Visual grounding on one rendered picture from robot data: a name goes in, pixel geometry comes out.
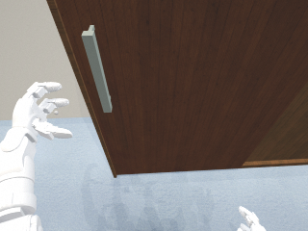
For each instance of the wardrobe door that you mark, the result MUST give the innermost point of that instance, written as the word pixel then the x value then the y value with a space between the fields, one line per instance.
pixel 288 137
pixel 194 84

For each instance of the left robot hand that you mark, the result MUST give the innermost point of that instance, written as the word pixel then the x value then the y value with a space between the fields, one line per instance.
pixel 27 111

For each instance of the handle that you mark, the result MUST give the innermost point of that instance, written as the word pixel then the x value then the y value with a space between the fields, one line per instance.
pixel 96 66

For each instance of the robot left upper arm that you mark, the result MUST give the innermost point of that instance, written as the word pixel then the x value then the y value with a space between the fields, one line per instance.
pixel 25 223

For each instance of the robot left forearm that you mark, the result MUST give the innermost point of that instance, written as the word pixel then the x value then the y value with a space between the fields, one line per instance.
pixel 17 174

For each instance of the right robot hand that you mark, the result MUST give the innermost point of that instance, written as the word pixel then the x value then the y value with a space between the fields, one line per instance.
pixel 251 220

